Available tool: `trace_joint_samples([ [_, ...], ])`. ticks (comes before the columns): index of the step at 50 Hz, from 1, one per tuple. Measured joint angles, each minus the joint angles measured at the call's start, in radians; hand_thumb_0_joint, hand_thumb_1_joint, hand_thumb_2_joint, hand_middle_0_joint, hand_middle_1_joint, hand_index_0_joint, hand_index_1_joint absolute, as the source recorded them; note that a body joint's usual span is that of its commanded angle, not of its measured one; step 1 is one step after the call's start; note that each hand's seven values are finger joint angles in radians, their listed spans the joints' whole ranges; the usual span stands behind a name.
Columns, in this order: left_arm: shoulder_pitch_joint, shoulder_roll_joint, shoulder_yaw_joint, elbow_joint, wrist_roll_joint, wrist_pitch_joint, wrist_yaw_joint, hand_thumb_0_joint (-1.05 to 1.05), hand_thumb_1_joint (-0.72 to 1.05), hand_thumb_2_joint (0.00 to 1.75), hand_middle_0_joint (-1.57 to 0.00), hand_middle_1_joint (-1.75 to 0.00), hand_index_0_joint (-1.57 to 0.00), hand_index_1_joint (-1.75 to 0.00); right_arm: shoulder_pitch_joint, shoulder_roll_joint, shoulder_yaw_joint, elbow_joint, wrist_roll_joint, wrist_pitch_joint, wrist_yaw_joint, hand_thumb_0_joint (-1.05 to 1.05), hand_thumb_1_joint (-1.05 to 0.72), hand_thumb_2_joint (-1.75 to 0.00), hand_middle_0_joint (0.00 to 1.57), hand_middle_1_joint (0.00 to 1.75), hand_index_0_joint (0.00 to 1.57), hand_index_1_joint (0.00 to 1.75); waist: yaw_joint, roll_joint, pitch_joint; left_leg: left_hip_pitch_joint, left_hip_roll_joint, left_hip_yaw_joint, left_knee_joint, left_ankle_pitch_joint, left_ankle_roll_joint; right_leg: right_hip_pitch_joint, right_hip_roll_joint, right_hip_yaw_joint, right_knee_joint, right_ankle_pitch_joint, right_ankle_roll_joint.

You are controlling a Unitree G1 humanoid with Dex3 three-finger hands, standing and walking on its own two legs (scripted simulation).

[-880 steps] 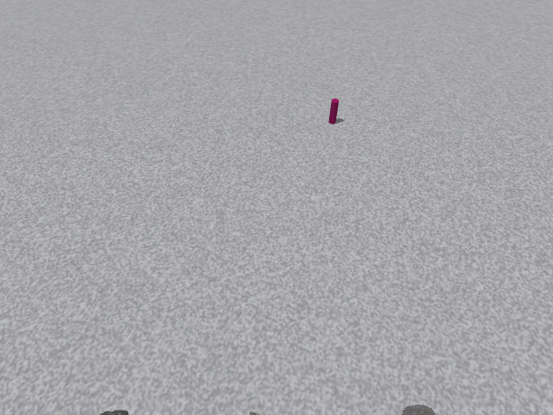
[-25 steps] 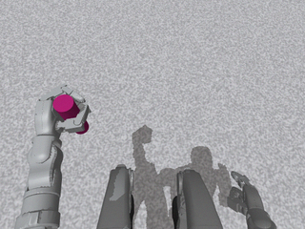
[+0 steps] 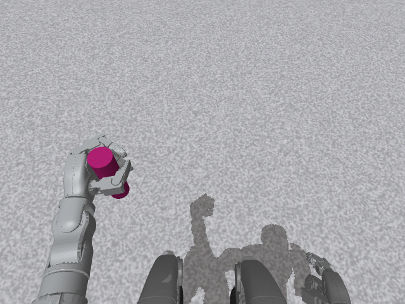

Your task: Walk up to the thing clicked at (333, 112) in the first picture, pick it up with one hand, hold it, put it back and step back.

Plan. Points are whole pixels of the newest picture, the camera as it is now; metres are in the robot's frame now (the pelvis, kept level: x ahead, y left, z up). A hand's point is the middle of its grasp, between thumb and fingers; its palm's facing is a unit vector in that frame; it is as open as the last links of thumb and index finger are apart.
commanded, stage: lift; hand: left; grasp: from the side
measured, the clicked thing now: (111, 175) +0.34 +0.20 +0.01
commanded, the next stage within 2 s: hold in 0.74 s
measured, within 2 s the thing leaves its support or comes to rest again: neither
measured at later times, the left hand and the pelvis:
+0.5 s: hand (118, 155) +0.34 +0.17 +0.09, palm faces +0.06 -1.00 -0.02, open 5.4 cm; pelvis +0.01 -0.01 +0.04, yaw +0 degrees
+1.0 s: hand (119, 145) +0.35 +0.16 +0.11, palm faces +0.05 -1.00 -0.01, open 5.4 cm; pelvis +0.02 -0.01 +0.06, yaw +0 degrees
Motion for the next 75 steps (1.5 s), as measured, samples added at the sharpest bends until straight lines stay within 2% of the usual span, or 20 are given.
trace_joint_samples([
  [17, 0.011, -0.03, -0.023, 0.04, 0.005, -0.022, 0.003, 0.01, 0.14, 1.15, -1.0, -1.14, -1.02, -1.16, 0.004, -0.002, -0.004, 0.003, -0.011, 0.0, 0.001, 0.01, -0.9, -0.9, 0.2, 0.3, 0.2, 0.3, 0.003, -0.006, 0.036, 0.201, 0.001, 0.014, -0.181, 0.057, -0.006, 0.191, 0.002, 0.007, -0.171, 0.057, -0.005],
  [28, 0.005, -0.038, -0.023, 0.058, -0.002, -0.042, -0.005, 0.01, 0.14, 1.15, -1.0, -1.15, -1.01, -1.17, 0.003, -0.004, -0.008, 0.014, -0.015, 0.002, 0.003, 0.01, -0.9, -0.9, 0.2, 0.3, 0.2, 0.3, 0.006, -0.008, 0.056, 0.287, 0.0, 0.018, -0.256, 0.078, -0.01, 0.273, 0.002, 0.008, -0.241, 0.075, -0.009],
  [37, 0.012, -0.042, -0.026, 0.068, -0.002, -0.039, -0.018, 0.01, 0.14, 1.15, -0.99, -1.15, -1.01, -1.17, 0.002, -0.006, -0.011, 0.017, -0.016, 0.008, 0.006, 0.01, -0.9, -0.9, 0.2, 0.3, 0.2, 0.3, 0.007, -0.007, 0.062, 0.341, 0.001, 0.022, -0.299, 0.085, -0.012, 0.324, 0.003, 0.011, -0.282, 0.084, -0.01],
  [75, -0.009, -0.052, -0.021, 0.094, -0.002, -0.026, -0.019, 0.01, 0.14, 1.15, -0.99, -1.15, -1.01, -1.17, -0.005, -0.008, -0.01, 0.03, -0.018, 0.022, 0.001, 0.01, -0.9, -0.9, 0.2, 0.3, 0.2, 0.3, 0.01, -0.01, 0.093, 0.472, -0.003, 0.027, -0.417, 0.137, -0.015, 0.447, 0.001, 0.013, -0.387, 0.129, -0.014],
])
